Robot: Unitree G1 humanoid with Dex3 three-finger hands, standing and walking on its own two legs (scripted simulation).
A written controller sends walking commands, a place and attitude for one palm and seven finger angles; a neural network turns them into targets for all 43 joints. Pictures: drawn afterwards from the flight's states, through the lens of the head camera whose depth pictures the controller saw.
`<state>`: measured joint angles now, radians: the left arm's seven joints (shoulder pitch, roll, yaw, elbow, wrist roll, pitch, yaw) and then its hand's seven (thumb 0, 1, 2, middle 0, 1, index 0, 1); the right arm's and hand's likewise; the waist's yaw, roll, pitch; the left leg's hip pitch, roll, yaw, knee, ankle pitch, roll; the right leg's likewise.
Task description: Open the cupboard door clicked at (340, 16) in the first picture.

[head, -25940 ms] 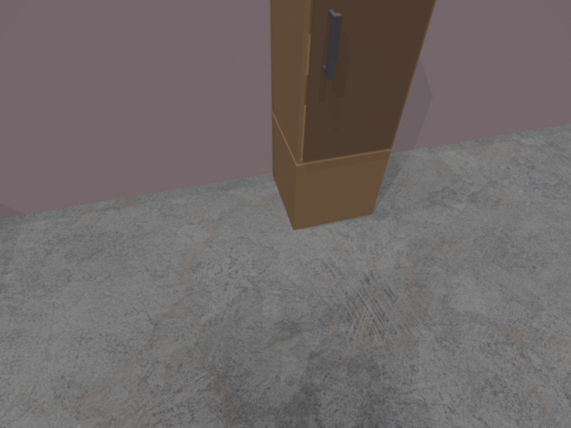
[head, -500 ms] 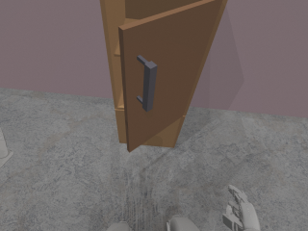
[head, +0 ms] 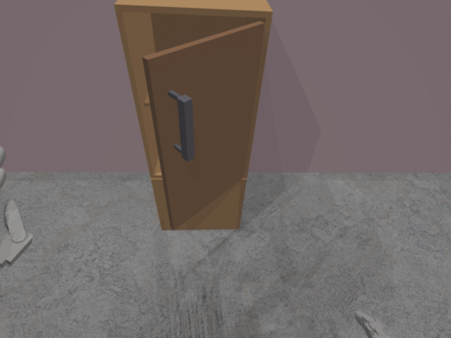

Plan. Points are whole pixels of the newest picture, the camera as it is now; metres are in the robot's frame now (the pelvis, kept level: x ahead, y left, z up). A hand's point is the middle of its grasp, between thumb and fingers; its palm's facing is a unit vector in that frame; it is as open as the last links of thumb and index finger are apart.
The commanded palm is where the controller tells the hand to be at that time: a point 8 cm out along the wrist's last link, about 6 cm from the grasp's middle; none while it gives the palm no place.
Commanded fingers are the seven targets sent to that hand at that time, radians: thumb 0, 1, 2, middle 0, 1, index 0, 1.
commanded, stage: stop stepping back and stand still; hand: left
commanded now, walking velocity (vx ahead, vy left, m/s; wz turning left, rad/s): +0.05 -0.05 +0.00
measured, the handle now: (180, 126) +0.55 +0.13 +0.09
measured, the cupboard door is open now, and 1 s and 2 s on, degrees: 43 43 43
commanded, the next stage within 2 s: let the arm hang, fingers relaxed in 0.32 s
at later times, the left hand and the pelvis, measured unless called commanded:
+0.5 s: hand (56, 284) +0.19 +0.26 +0.07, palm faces +0.24 -0.84 -0.48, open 7.4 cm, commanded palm none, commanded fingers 0.00 0.90 0.90 -0.20 -0.30 -0.20 -0.30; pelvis -0.04 +0.00 +0.00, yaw +0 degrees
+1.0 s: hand out of the picture -0.13 +0.20 -0.16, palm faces +0.03 -0.97 -0.25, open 7.3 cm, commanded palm none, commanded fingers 0.00 0.90 0.90 -0.20 -0.30 -0.20 -0.30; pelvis -0.06 -0.01 +0.01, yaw +1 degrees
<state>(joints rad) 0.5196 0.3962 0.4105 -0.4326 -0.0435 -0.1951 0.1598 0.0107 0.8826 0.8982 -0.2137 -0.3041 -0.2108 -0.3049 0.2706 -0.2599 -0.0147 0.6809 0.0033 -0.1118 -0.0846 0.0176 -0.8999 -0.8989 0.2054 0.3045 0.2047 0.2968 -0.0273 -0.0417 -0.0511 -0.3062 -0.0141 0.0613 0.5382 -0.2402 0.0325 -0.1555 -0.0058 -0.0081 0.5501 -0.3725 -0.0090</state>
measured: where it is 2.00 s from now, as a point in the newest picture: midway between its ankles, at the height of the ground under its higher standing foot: outside the picture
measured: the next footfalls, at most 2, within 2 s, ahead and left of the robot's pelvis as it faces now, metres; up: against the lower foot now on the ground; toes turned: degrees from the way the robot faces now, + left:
none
